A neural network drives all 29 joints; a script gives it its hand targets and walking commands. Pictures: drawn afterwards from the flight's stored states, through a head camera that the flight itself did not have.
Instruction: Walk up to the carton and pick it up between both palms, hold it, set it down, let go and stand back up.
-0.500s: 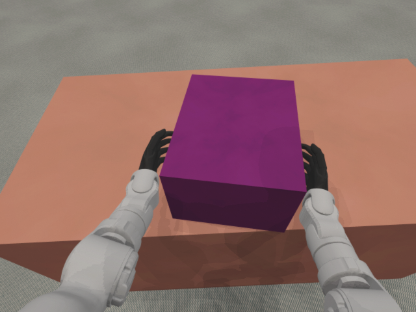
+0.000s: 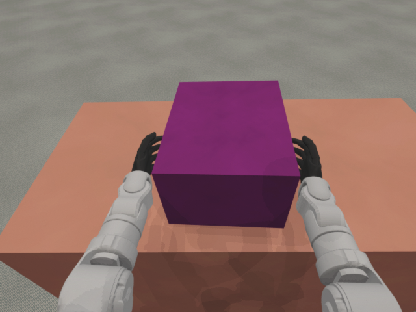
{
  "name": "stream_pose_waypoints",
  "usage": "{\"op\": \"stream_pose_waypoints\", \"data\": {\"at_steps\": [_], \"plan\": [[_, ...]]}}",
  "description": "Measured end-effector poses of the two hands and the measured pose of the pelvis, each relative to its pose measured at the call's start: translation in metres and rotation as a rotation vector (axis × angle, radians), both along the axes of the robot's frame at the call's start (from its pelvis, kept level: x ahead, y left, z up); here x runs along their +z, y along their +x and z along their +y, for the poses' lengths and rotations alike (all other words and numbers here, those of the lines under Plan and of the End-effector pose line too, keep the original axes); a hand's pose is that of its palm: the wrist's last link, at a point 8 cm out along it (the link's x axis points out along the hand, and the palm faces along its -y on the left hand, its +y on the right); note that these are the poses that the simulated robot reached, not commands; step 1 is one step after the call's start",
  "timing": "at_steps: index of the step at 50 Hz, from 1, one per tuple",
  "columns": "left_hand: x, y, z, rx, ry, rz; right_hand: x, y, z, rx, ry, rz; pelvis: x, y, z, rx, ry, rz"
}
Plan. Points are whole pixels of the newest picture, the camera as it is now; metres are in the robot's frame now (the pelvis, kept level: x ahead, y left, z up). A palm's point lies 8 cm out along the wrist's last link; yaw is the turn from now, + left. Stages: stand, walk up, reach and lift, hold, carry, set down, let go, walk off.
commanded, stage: reach and lift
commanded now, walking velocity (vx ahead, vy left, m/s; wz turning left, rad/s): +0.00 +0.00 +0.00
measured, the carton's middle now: (226, 148) +0.46 -0.07 +0.07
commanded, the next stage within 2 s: hold in 1.78 s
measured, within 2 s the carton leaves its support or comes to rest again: neither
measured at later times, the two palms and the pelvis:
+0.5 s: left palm (130, 170) +0.37 +0.13 +0.13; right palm (309, 160) +0.35 -0.21 +0.12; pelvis -0.01 -0.01 +0.00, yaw +1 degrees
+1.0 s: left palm (119, 176) +0.35 +0.14 +0.13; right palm (301, 162) +0.35 -0.20 +0.13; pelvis -0.01 +0.00 +0.00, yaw +1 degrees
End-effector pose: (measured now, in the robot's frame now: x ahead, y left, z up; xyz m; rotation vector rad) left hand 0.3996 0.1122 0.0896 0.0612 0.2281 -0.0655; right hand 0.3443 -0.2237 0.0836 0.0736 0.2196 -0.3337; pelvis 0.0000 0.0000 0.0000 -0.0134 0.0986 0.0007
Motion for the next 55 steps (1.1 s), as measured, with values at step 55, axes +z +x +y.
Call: {"op": "stream_pose_waypoints", "data": {"at_steps": [55], "plan": [[0.050, -0.046, 0.025, 0.142, -0.014, -0.024, 0.051, 0.003, 0.021, 0.143, -0.017, -0.033, 0.001, -0.005, -0.007, 0.009, -0.006, -0.108]]}}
